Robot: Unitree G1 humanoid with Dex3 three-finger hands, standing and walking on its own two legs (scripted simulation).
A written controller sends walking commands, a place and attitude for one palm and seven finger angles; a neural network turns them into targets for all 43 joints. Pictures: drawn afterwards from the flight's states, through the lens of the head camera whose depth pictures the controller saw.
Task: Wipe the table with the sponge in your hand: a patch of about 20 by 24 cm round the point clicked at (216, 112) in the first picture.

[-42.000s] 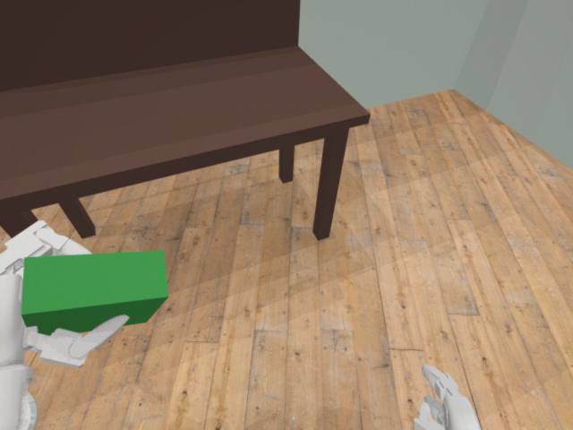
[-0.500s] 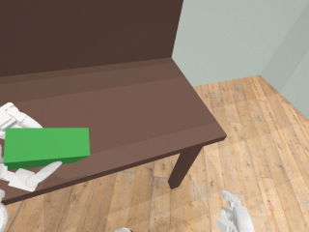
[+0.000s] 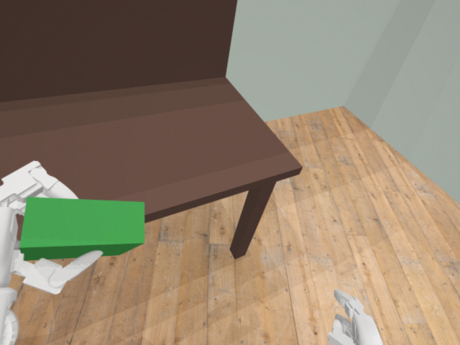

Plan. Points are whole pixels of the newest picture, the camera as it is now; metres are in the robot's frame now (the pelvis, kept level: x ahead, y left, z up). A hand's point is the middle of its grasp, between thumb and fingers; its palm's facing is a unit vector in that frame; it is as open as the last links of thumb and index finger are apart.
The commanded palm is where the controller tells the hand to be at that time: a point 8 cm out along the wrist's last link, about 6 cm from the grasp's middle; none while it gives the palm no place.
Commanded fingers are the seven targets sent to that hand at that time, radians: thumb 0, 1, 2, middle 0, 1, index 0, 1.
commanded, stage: stop stepping back and stand still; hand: left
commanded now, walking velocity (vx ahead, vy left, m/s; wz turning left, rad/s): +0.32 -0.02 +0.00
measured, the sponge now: (99, 231) +0.23 +0.20 +0.14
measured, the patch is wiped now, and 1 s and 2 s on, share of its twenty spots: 1.00 1.00 1.00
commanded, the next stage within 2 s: stand and wait in 1.30 s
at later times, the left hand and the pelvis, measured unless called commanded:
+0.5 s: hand out of the picture +0.04 +0.25 +0.15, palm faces +0.41 -0.83 -0.38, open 9.5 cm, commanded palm -0.01 +0.27 +0.18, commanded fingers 0.00 0.10 1.30 -1.20 -1.60 -1.20 -1.60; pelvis -0.17 -0.01 -0.03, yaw +1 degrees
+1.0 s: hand out of the picture -0.05 +0.24 +0.17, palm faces +0.43 -0.84 -0.32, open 9.5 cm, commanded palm -0.10 +0.27 +0.18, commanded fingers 0.00 0.10 1.30 -1.20 -1.60 -1.20 -1.60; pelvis -0.25 -0.02 -0.01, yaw +2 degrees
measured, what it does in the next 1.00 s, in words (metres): walks backwards: right foot, then left foot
